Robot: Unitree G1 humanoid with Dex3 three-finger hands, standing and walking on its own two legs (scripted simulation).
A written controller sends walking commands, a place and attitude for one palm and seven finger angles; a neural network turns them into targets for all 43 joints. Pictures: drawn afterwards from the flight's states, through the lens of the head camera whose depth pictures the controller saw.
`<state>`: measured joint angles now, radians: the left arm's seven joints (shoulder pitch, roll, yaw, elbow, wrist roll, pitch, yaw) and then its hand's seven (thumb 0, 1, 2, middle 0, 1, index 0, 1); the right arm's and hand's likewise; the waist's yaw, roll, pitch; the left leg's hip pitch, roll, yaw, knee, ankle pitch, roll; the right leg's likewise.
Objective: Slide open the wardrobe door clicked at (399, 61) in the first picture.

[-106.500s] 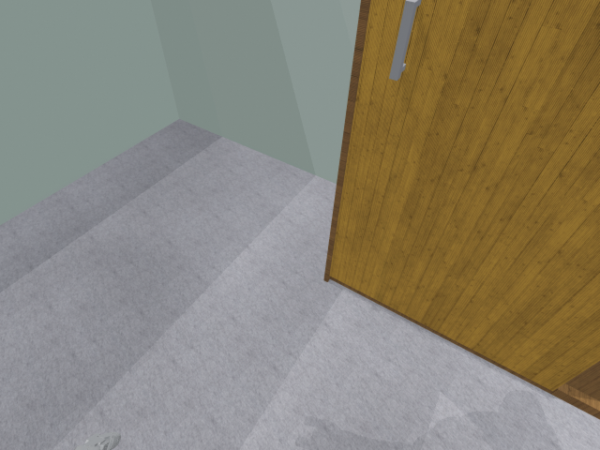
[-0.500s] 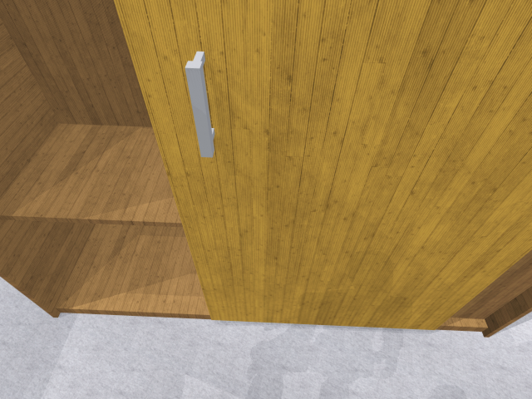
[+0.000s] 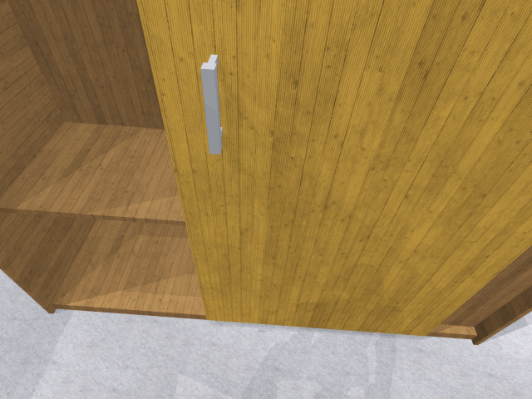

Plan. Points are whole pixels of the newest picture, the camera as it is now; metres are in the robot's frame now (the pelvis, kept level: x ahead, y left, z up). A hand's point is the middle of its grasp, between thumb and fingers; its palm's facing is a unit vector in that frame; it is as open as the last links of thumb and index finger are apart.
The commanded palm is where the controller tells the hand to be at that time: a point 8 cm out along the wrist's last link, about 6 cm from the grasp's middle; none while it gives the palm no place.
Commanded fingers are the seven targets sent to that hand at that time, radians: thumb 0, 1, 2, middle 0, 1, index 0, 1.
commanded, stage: come to a stop and stand still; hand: left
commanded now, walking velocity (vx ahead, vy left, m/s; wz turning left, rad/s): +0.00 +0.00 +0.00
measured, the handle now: (214, 106) +0.49 +0.13 +0.20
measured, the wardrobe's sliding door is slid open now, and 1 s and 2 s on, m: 0.59 0.59 0.59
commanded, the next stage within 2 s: look again from close up in 0.46 s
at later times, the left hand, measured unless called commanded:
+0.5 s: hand out of the picture +0.02 +0.21 -0.18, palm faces +0.00 -0.97 -0.22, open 7.3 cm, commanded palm none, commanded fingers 0.00 0.90 0.90 -0.20 -0.30 -0.20 -0.30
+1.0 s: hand out of the picture +0.03 +0.19 -0.18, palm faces -0.01 -0.98 -0.18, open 7.3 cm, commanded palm none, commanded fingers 0.00 0.90 0.90 -0.20 -0.30 -0.20 -0.30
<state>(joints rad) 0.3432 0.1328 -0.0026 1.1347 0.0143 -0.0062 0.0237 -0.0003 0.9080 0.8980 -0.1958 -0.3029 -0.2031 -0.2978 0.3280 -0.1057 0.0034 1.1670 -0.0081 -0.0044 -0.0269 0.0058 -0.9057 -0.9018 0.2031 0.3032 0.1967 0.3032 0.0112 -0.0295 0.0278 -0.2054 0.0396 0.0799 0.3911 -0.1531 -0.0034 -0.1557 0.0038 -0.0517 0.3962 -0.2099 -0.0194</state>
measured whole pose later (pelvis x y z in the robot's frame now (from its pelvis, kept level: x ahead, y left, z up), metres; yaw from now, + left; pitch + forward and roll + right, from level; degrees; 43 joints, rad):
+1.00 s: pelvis +0.02 +0.02 +0.00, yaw -1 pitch -1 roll +0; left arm 0.28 0.16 -0.01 1.10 0.02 -0.02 0.03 0.00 0.91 0.90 -0.20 -0.30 -0.20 -0.30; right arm 0.24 -0.16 0.01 1.12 -0.01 -0.03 -0.02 0.01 -0.91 -0.90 0.20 0.30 0.20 0.30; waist 0.01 -0.02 0.04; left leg -0.20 0.01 0.11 0.45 -0.23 0.03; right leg -0.16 -0.03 -0.02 0.46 -0.27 0.02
